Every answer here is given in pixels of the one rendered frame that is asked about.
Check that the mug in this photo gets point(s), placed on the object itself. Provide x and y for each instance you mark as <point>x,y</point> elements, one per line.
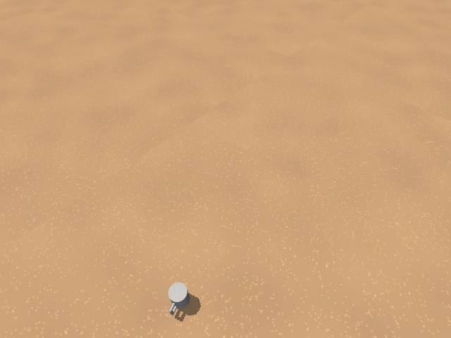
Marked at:
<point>179,296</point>

